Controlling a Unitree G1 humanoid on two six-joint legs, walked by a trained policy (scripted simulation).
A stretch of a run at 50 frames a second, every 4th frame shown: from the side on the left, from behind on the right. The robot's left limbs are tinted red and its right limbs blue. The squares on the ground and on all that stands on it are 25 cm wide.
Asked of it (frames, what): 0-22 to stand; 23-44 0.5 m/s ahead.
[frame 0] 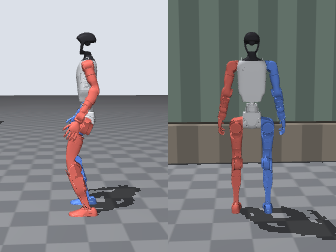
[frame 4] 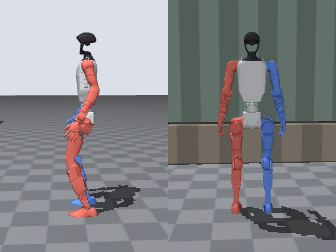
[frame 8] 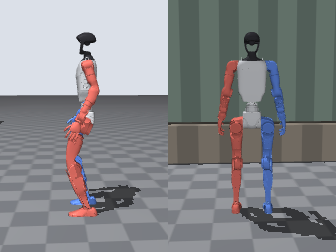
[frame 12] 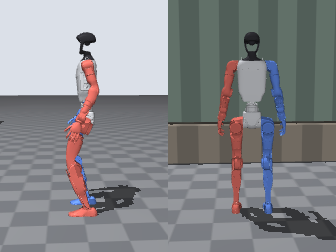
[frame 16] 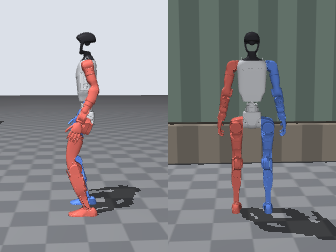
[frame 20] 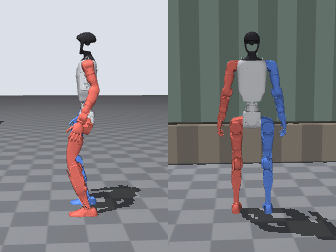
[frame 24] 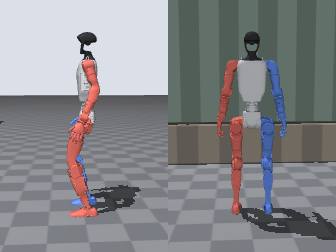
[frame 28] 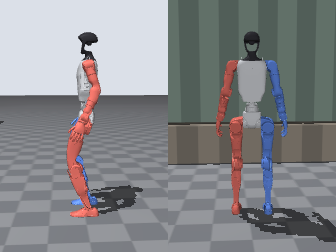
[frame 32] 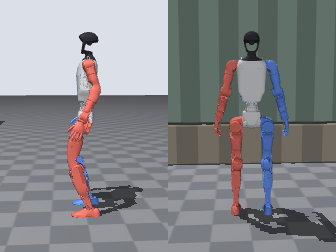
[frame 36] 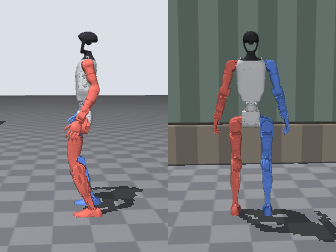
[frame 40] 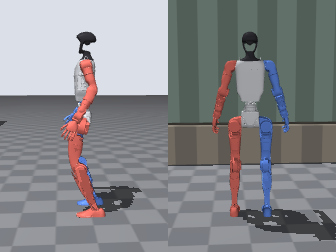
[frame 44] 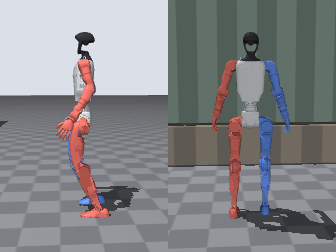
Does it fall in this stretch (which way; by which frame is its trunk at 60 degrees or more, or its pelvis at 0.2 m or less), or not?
no
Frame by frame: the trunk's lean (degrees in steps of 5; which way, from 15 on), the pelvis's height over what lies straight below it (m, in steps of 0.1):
0: 0, 0.8
4: 0, 0.8
8: 0, 0.8
12: 0, 0.8
16: 0, 0.8
20: 0, 0.8
24: 0, 0.8
28: 0, 0.8
32: 5, 0.8
36: 5, 0.8
40: 5, 0.8
44: 0, 0.8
